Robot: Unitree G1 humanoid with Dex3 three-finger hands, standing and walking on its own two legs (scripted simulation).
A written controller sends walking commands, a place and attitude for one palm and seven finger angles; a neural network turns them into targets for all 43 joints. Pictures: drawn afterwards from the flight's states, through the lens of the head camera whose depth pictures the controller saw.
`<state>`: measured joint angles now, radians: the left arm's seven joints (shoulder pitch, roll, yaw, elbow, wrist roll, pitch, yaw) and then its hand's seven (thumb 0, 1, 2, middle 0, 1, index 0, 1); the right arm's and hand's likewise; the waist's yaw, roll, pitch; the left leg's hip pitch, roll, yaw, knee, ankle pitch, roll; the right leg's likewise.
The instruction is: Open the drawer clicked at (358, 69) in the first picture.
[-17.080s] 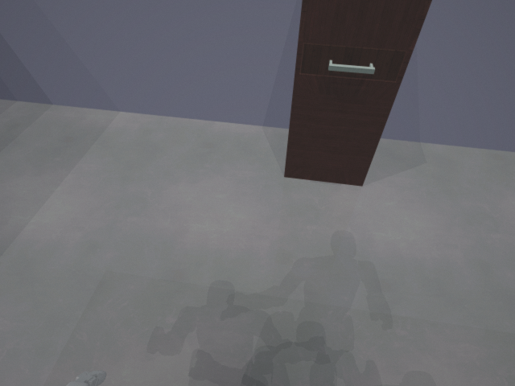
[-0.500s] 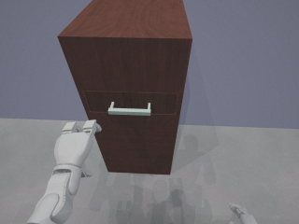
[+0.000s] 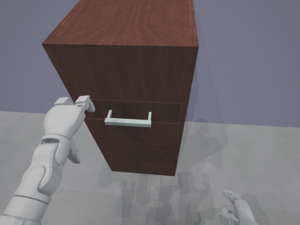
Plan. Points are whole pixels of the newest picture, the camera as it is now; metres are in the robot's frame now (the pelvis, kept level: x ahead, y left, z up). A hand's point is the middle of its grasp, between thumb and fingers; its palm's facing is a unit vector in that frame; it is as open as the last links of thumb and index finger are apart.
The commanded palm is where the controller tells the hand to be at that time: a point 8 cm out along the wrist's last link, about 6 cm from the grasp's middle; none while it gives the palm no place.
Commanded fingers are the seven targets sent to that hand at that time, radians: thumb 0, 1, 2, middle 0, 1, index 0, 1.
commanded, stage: raise the hand with hooked fingers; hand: left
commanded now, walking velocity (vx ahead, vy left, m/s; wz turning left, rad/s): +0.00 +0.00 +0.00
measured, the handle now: (128, 118) +0.49 +0.16 -0.08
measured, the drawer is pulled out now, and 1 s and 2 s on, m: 0.00 0.00 0.00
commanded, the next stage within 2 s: move the hooked fingers above the handle in 0.26 s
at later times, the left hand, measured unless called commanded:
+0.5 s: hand (95, 130) +0.33 +0.20 +0.06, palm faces +0.00 -0.09 -1.00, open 13.8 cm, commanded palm +0.31 +0.20 +0.12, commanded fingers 0.00 -0.50 0.30 -0.30 -1.20 -0.30 -1.20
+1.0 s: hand (116, 126) +0.38 +0.16 +0.02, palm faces -0.05 -0.05 -1.00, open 13.8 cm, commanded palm +0.36 +0.17 +0.09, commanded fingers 0.00 -0.50 0.30 -0.30 -1.20 -0.30 -1.20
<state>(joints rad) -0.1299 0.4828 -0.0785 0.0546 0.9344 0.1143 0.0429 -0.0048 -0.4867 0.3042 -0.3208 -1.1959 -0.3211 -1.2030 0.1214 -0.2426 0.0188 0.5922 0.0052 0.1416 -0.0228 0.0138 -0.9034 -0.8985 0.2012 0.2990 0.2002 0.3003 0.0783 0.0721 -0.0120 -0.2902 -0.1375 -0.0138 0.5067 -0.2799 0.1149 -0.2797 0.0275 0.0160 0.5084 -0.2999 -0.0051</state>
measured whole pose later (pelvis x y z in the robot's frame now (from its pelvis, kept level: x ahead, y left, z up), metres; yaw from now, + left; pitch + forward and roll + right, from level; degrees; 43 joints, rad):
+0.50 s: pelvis +0.01 -0.04 +0.00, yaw -1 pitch +7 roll +0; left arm -0.11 0.46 -0.08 0.10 0.93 0.10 0.09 0.00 -0.49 0.30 -0.32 -1.20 -0.32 -1.20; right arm 0.11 -0.25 0.00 0.60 0.01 0.19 -0.02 0.01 -0.91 -0.90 0.20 0.30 0.20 0.30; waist 0.07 0.06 -0.06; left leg -0.35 -0.10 -0.01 0.56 -0.33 0.08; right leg -0.35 0.07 0.01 0.57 -0.34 -0.05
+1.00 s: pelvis -0.01 -0.05 -0.01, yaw -2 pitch +10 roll +0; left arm -0.38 0.43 -0.10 0.55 1.01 -0.03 0.20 0.00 -0.49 0.30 -0.32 -1.20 -0.32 -1.20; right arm 0.23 -0.25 -0.03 0.64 0.03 0.17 -0.06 0.01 -0.91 -0.90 0.20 0.30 0.20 0.30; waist 0.00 0.04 -0.09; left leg -0.49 -0.08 0.00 0.65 -0.34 0.06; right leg -0.50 0.09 0.02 0.67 -0.35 -0.07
